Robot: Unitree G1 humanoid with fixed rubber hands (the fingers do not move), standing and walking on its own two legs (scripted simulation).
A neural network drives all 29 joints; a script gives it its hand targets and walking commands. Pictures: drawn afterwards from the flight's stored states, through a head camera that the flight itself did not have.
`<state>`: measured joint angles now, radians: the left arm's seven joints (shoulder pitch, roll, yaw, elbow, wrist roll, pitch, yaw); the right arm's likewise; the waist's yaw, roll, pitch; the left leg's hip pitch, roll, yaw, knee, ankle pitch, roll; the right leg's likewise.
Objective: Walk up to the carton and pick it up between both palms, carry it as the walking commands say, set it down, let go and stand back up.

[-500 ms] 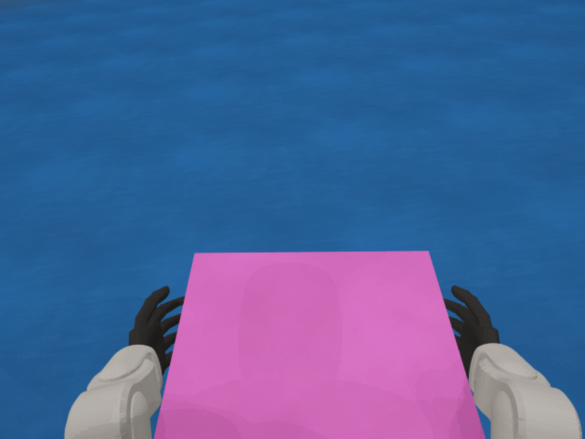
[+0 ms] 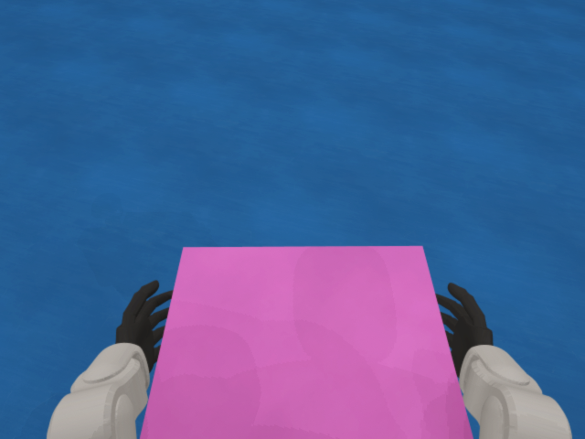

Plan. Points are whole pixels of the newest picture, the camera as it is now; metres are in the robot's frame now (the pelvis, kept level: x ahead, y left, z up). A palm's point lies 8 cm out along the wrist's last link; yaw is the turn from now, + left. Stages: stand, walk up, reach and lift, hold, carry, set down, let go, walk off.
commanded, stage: carry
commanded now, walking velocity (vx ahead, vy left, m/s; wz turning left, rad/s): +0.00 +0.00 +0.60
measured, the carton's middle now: (302, 368) +0.24 +0.01 -0.03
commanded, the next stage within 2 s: none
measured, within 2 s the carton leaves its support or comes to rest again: neither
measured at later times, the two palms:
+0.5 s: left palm (76, 437) +0.13 +0.22 +0.10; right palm (448, 351) +0.24 -0.15 +0.07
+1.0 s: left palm out of the picture -0.02 +0.34 +0.07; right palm (292, 365) +0.21 +0.03 +0.08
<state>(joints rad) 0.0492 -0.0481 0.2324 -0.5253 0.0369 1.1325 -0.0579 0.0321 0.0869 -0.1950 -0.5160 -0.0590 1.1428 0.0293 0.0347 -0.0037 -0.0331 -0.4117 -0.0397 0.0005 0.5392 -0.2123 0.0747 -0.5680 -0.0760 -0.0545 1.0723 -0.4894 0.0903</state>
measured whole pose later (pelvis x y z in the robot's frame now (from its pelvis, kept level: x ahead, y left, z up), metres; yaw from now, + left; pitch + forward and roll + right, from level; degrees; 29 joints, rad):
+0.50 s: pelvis -0.04 -0.02 +0.01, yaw +16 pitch +3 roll +3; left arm 0.06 -0.10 0.22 -0.52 0.09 1.14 -0.05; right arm -0.01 0.00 -0.17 -0.46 -0.03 1.17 0.04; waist -0.02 0.03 -0.08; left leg -0.57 -0.01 0.01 1.02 -0.37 -0.07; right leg -0.27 -0.08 -0.11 0.50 -0.29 -0.02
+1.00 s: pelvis -0.09 +0.04 +0.00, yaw +36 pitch +5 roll -2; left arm 0.03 -0.06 0.23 -0.50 0.05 1.11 -0.06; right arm 0.04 0.09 -0.21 -0.51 -0.06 1.12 0.03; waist 0.02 -0.01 -0.07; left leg -0.40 -0.06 -0.05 0.51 -0.19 0.07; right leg -0.57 -0.04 -0.03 1.04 -0.48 0.07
